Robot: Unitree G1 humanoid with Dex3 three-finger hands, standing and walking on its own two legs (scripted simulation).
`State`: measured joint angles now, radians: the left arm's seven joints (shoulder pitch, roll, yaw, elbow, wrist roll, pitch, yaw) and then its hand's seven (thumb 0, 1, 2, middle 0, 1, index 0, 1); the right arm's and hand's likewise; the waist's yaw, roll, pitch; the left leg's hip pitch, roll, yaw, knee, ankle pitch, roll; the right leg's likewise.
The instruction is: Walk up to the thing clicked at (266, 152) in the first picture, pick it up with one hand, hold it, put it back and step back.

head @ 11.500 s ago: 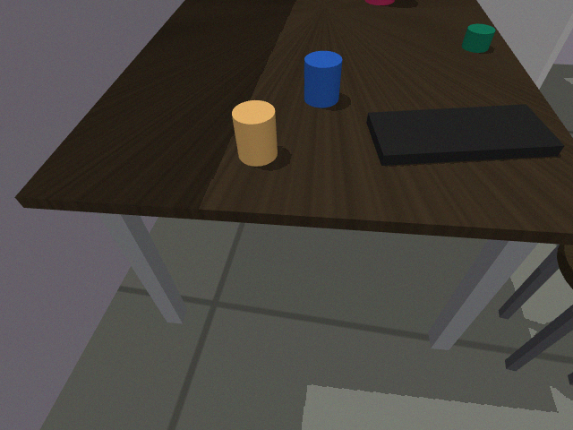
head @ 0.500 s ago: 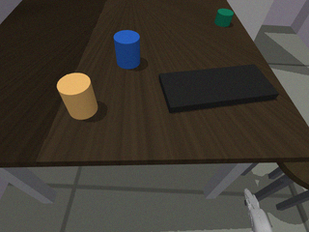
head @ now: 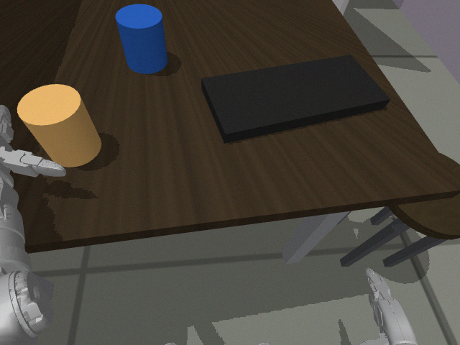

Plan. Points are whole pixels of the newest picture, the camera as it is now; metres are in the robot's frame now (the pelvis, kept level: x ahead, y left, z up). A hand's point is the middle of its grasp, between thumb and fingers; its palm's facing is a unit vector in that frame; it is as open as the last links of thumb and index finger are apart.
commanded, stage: close in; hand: left
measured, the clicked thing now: (59, 121) +0.51 +0.24 +0.08
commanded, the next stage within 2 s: rest palm in 0.22 s
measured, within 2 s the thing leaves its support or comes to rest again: leaves its support in 1.76 s
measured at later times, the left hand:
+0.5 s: hand (62, 138) +0.47 +0.22 +0.09, palm faces +0.24 -0.97 +0.00, open 17.7 cm
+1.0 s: hand (52, 135) +0.48 +0.24 +0.09, palm faces +0.28 -0.96 -0.01, open 14.7 cm
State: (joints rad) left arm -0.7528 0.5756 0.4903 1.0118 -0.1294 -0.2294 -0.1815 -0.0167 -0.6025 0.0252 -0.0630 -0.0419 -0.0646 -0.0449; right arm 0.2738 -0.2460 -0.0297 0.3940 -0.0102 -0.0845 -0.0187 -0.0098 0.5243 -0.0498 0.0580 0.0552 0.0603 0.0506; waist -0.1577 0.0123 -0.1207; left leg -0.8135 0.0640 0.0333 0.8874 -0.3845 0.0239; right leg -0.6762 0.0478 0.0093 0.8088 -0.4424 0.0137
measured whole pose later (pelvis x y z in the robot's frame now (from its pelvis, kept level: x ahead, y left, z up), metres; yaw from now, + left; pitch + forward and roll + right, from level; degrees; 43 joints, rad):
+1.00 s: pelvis -0.01 -0.01 -0.01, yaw +1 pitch +18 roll -3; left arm -0.84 0.52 0.40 1.06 -0.10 -0.25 -0.05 -0.01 -0.54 0.22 -0.53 -0.39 -0.54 -0.39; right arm 0.34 -0.23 -0.01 0.17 -0.02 -0.01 0.02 -0.01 0.50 -0.05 0.06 0.05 0.06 0.05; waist -0.16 0.00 -0.12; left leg -0.88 0.05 0.01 0.94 -0.38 0.01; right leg -0.75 0.04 -0.01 0.90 -0.47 0.00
